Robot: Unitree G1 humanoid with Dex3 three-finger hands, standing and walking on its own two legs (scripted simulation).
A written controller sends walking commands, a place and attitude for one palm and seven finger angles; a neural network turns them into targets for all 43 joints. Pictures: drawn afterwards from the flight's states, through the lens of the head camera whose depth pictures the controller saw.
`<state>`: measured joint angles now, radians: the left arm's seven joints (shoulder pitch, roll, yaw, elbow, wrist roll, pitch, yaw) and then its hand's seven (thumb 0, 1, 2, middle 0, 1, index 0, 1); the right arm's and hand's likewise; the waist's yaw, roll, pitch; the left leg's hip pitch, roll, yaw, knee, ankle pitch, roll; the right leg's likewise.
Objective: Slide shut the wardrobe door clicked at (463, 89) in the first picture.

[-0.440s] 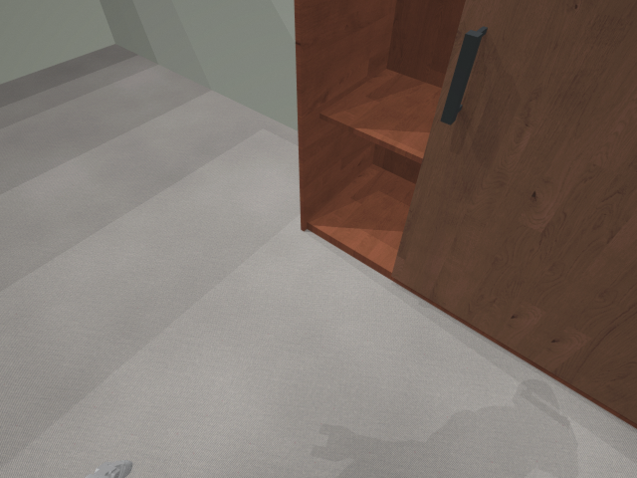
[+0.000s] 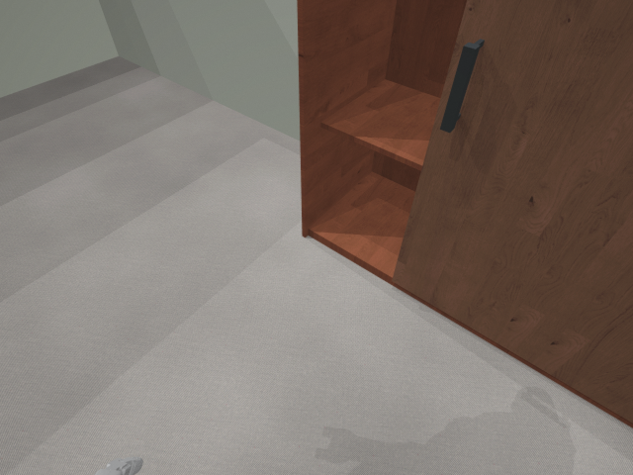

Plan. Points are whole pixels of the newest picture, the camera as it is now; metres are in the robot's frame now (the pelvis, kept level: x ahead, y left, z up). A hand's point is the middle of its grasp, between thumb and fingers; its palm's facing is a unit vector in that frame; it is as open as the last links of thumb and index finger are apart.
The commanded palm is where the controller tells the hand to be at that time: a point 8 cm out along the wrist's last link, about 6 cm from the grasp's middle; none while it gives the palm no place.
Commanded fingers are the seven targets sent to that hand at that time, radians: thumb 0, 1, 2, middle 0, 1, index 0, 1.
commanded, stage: stand and wait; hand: right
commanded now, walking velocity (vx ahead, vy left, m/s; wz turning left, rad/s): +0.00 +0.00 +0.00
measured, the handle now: (462, 86) +0.88 -0.27 +0.09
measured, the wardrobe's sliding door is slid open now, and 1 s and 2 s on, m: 0.43 0.43 0.43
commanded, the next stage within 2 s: look at it before walking up in 0.52 s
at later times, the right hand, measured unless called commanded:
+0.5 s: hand out of the picture +0.06 -0.23 -0.15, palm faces -0.04 +0.94 -0.33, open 7.4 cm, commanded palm none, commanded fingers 0.00 -0.90 -0.90 0.20 0.30 0.20 0.30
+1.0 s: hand out of the picture +0.05 -0.23 -0.16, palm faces -0.05 +0.94 -0.33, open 7.4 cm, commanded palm none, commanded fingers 0.00 -0.90 -0.90 0.20 0.30 0.20 0.30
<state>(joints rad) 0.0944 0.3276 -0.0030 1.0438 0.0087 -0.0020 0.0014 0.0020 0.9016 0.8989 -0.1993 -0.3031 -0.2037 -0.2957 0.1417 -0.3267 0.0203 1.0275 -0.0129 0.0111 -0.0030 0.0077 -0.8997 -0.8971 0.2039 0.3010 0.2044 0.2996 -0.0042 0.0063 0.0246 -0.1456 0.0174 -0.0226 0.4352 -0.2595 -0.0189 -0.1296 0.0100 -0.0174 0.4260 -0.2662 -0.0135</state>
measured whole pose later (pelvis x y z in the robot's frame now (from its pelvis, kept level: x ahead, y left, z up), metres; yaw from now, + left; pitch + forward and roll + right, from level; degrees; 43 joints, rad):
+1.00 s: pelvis -0.02 +0.01 +0.00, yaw +0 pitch -2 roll +0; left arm 0.13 0.33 0.00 1.12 0.00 -0.01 0.00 0.00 0.90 0.90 -0.20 -0.30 -0.20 -0.30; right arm 0.15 -0.34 0.02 1.09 -0.01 0.00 0.00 0.01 -0.90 -0.90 0.20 0.30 0.20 0.30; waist 0.00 0.00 0.03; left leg -0.15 0.00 -0.02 0.37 -0.20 0.00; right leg -0.13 -0.01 -0.02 0.37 -0.21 0.00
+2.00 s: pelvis +0.05 -0.01 -0.01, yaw +24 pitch +1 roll +1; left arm 0.19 0.21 0.04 0.90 0.01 -0.04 0.01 0.00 0.91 0.90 -0.20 -0.30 -0.20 -0.30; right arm 0.38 -0.23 -0.08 0.98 -0.02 0.03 0.02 0.01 -0.90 -0.90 0.20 0.30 0.20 0.30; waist -0.04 0.04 -0.01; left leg -0.31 -0.08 -0.16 0.69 -0.42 0.01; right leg -0.28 -0.03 -0.06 0.56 -0.30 -0.01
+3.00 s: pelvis +0.37 +0.16 -0.01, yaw +61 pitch +0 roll +1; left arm 0.10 0.16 0.01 0.86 0.02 -0.05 0.01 0.00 0.90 0.90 -0.20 -0.30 -0.20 -0.30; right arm 0.33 -0.26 -0.10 0.97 -0.02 0.03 0.02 0.01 -0.91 -0.90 0.20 0.30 0.20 0.30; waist -0.07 0.05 0.03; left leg -0.42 -0.03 -0.01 1.09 -0.49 -0.01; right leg -0.30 -0.10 -0.17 0.59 -0.28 -0.02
